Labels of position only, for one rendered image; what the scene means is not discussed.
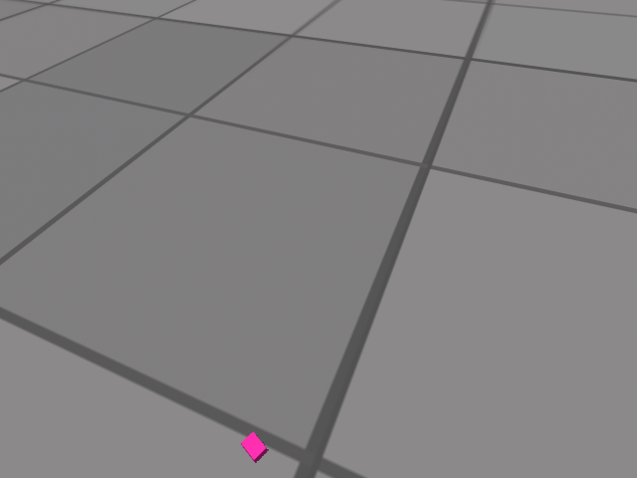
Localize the small box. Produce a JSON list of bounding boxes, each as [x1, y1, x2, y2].
[[241, 431, 268, 463]]

